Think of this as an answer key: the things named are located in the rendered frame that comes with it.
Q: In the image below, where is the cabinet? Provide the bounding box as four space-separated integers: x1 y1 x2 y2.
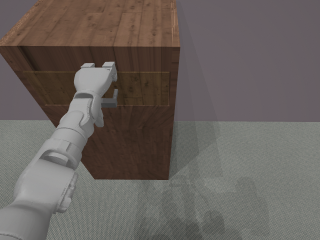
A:
0 0 181 180

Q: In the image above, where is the robot left forearm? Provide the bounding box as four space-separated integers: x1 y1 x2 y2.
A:
13 90 102 201

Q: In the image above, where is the handle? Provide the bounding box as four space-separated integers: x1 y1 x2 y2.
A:
101 89 119 108

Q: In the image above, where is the left robot upper arm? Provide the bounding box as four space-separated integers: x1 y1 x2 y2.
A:
0 158 79 240

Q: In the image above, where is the robot left hand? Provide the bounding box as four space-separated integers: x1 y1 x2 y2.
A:
74 61 118 128

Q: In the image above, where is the drawer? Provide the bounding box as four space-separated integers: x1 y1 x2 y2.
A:
23 71 170 105

